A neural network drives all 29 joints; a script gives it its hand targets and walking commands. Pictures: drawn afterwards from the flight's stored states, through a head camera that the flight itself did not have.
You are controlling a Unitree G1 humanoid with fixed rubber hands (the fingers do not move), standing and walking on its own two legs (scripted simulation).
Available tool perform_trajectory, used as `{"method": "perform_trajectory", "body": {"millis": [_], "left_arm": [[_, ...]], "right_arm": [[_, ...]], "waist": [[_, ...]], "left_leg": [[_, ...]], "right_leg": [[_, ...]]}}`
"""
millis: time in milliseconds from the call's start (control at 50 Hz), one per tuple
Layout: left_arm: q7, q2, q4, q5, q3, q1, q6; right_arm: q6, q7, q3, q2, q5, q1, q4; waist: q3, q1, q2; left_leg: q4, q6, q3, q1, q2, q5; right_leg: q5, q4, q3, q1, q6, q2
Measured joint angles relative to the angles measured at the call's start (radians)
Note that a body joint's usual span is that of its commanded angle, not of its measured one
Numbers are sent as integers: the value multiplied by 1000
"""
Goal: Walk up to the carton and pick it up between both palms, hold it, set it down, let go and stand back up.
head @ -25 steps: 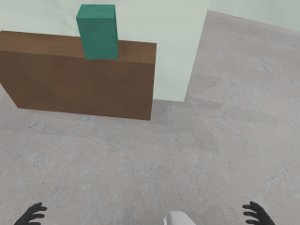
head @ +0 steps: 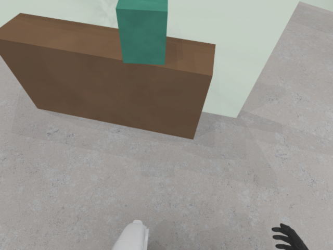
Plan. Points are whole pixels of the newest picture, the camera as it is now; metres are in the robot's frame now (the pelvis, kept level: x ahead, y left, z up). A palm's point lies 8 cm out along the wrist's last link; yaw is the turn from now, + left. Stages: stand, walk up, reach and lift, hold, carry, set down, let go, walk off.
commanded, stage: walk up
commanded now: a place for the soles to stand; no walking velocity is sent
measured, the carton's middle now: (144, 27) +1.00 +0.17 -0.03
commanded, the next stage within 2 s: none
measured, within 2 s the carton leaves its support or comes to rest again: neither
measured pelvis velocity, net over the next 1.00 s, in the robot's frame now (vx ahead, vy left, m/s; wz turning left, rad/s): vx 0.21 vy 0.11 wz -0.11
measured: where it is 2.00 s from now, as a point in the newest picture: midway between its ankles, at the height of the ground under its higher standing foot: (124, 212)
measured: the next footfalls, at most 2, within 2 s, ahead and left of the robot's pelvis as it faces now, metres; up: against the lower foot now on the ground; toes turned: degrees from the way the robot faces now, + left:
right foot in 0.52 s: +0.22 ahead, -0.09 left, +0.00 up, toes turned -6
left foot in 1.02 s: +0.32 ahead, +0.23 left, +0.00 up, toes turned -9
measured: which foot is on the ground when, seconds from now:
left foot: down 0.00-0.54, up 0.56-1.00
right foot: down 0.00-0.00, up 0.02-0.50, down 0.52-1.00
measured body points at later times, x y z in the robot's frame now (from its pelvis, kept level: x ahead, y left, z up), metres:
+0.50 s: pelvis +0.12 +0.04 +0.00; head +0.14 +0.01 +0.45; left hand +0.34 +0.34 -0.06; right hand +0.15 -0.29 -0.10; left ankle +0.08 +0.11 -0.68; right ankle +0.17 -0.08 -0.68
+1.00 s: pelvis +0.21 +0.11 +0.00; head +0.25 +0.11 +0.45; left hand +0.24 +0.45 -0.09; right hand +0.31 -0.22 -0.09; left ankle +0.27 +0.23 -0.68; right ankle +0.18 -0.08 -0.68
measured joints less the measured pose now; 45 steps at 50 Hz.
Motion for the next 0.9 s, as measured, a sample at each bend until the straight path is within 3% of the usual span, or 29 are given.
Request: {"method": "perform_trajectory", "body": {"millis": [40, 80, 140, 340, 420, 480, 520, 560, 600, 640, 740, 900], "left_arm": [[0, -11, 24, 0, 0, -19, 0], [1, -16, 32, 0, 0, -30, 0], [1, 0, 45, 0, 0, -73, 1], [1, 37, 45, 0, 0, -195, 20], [1, 32, 44, 0, 0, -248, 28], [1, 30, 38, 0, 0, -271, 27], [1, 23, 35, 0, 0, -276, 22], [4, 6, 21, 0, 0, -258, 10], [12, -3, 8, 0, 0, -216, 10], [23, -8, 6, 0, 0, -179, 10], [31, -7, 6, 0, 0, -88, 8], [31, -7, 6, 0, 0, 33, -4]], "right_arm": [[-1, 0, 8, 0, 0, 0, 0], [-1, -1, 19, 0, 8, 0, 0], [-1, -7, 17, 0, 9, 0, 0], [-1, -18, 13, 1, 9, 19, 0], [-1, -28, 13, 1, 9, 43, 0], [-1, -30, 14, 1, 8, 47, 0], [4, -30, 9, 1, 8, 47, 0], [16, -29, 12, 1, 8, 47, 1], [26, -30, 18, 1, 8, 47, 1], [30, -30, 9, 0, 8, 47, 0], [33, -28, -7, -13, 8, 47, 0], [41, -23, -10, -14, 8, 27, 0]], "waist": [[16, -8, -14], [15, -43, -8], [15, -82, -13], [15, -153, -22], [15, -167, -24], [15, -167, -25], [22, -166, -18], [36, -171, 3], [35, -163, 4], [36, -144, 4], [37, -81, 10], [35, -20, 23]], "left_leg": [[34, 13, 37, 26, -17, -38], [27, 26, 43, 66, -17, -66], [-10, 37, 58, 135, -18, -80], [-48, 62, 137, 271, -45, -154], [-53, 68, 169, 291, -74, -181], [-53, 70, 206, 295, -78, -205], [-41, 63, 221, 295, -73, -220], [46, 20, 168, 275, -71, -205], [158, -8, 115, 250, -73, -202], [241, -11, 62, 213, -73, -189], [262, -7, -36, 103, -59, -102], [258, -17, -52, 8, -30, -99]], "right_leg": [[1, 173, 54, -52, -3, 9], [0, 328, 60, -99, -7, 52], [54, 399, 61, -146, -7, 80], [139, 393, 61, -209, -7, 80], [138, 301, 62, -209, -7, 80], [134, 140, 43, -210, -7, 78], [136, 15, 23, -193, -21, 82], [143, 23, 9, -180, -34, 95], [141, 10, 9, -143, -43, 96], [138, -14, 12, -103, -47, 90], [120, -30, 23, -73, -39, 74], [86, -30, 24, -63, -29, 69]]}}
